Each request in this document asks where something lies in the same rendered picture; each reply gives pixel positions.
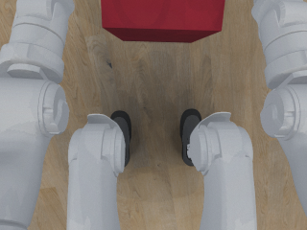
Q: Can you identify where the carton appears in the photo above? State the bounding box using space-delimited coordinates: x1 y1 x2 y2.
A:
101 0 225 43

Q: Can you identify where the left robot shin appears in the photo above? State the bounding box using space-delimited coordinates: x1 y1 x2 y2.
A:
67 113 125 166

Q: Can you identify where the robot right forearm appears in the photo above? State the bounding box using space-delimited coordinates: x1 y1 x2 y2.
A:
251 0 307 90

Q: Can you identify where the left robot upper arm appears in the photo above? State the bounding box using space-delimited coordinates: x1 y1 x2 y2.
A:
0 77 70 230

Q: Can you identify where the robot right thigh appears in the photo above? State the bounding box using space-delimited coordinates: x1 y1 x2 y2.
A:
193 122 257 230

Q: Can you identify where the right robot upper arm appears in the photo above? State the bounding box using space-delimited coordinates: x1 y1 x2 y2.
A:
260 83 307 218

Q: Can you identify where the robot left forearm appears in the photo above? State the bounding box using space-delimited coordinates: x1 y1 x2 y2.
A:
0 0 75 84

